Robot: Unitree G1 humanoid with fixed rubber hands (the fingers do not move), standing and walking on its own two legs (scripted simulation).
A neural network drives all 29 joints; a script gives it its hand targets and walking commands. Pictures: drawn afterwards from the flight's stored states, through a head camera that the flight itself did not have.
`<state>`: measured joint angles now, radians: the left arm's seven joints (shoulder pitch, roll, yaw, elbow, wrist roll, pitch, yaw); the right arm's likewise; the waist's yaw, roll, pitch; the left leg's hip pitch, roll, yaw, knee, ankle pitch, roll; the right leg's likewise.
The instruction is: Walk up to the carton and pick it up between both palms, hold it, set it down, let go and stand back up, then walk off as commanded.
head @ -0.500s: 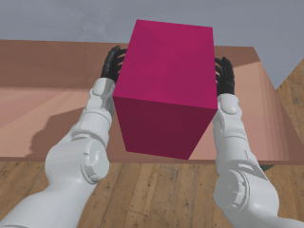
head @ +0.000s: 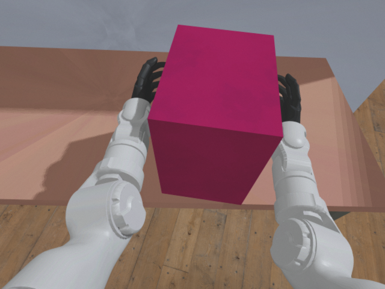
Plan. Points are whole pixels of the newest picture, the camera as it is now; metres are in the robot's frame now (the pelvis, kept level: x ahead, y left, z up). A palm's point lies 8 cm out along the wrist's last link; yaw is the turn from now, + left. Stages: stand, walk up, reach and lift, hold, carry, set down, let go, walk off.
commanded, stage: reach and lift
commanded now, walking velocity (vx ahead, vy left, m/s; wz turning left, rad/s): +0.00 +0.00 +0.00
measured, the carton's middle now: (212, 122) +0.47 -0.04 +0.05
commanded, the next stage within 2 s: none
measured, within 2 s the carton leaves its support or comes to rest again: leaves its support in 1.08 s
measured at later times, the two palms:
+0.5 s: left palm (141, 100) +0.47 +0.11 +0.11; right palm (286, 118) +0.43 -0.18 +0.11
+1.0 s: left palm (142, 114) +0.43 +0.10 +0.12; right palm (295, 133) +0.39 -0.18 +0.11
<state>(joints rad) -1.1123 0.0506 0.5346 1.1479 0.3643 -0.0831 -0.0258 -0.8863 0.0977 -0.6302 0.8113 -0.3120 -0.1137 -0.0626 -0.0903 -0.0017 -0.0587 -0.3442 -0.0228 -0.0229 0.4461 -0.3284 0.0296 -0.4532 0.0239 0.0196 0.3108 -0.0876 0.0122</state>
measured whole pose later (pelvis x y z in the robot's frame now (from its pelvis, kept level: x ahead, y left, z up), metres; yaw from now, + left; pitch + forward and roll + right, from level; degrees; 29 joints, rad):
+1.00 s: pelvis -0.03 -0.01 +0.00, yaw +0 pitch +11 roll -2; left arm -1.00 -0.01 0.51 0.98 0.37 -0.01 -0.02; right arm -0.82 0.10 -0.58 0.82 -0.31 -0.16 -0.09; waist -0.07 0.00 -0.07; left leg -0.34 -0.02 -0.02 0.45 -0.29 0.03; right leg -0.44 0.02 0.02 0.28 -0.03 0.01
